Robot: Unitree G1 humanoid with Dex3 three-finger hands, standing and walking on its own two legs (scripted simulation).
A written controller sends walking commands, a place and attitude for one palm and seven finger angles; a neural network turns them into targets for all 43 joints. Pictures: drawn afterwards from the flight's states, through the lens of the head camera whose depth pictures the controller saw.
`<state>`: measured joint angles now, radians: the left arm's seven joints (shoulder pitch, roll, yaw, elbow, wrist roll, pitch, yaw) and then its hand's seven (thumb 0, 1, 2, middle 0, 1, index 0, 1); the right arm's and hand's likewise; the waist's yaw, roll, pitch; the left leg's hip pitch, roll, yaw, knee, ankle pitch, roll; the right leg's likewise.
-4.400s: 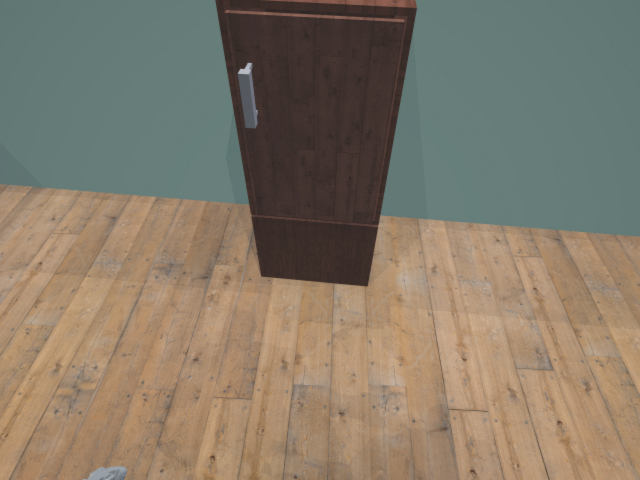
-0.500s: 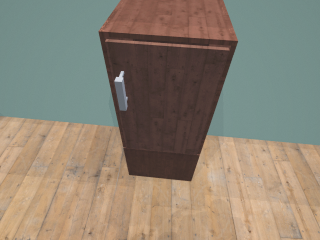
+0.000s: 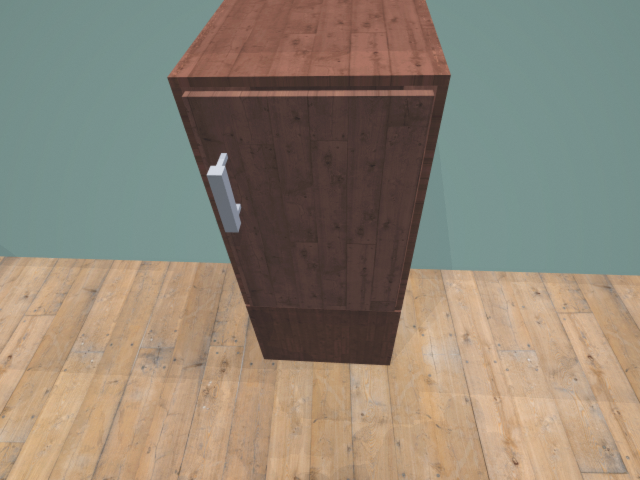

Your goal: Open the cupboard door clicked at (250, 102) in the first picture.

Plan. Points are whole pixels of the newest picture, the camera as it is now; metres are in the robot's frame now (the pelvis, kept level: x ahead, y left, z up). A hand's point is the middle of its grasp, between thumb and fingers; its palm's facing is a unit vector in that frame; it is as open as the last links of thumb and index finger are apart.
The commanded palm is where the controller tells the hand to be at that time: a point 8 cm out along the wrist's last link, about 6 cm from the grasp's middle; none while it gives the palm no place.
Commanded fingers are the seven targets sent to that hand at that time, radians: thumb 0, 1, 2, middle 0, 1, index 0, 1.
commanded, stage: look again from close up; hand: left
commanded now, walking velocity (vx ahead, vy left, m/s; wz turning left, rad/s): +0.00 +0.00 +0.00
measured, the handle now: (228, 193) +0.57 +0.20 +0.02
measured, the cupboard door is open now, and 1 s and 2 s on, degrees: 0 0 0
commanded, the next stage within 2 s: raise the hand with hooked fingers in 0.04 s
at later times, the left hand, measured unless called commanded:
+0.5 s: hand (182, 453) +0.16 +0.18 -0.03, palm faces -0.06 -1.00 -0.03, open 8.2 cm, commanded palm +0.13 +0.25 -0.04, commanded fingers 0.00 0.46 0.71 -0.23 -0.58 -0.23 -0.58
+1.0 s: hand (141, 424) +0.19 +0.24 -0.01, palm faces -0.03 -1.00 -0.06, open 11.2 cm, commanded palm +0.16 +0.29 -0.01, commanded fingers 0.00 -0.13 0.46 -0.27 -0.96 -0.27 -0.96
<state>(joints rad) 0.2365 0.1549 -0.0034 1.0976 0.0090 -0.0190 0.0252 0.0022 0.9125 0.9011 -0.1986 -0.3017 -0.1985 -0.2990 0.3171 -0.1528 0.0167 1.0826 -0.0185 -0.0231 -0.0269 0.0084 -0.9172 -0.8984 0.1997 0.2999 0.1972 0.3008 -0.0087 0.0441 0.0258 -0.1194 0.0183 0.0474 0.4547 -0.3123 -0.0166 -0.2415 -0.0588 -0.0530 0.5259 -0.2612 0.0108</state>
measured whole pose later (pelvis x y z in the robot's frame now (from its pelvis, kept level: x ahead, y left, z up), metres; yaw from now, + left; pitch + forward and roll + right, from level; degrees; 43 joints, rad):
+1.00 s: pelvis -0.05 +0.02 -0.07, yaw +1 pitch +12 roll -2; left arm 0.28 0.30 0.27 0.04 -0.31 -0.28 -0.37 0.00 0.10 0.56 -0.26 -0.82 -0.26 -0.82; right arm 0.31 -0.22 0.05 0.55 0.02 -0.25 -0.04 0.02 -0.90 -0.90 0.21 0.30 0.20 0.30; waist -0.02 0.02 -0.10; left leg -0.76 0.03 0.00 1.08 -0.53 0.01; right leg -0.80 -0.07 -0.07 1.00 -0.40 0.02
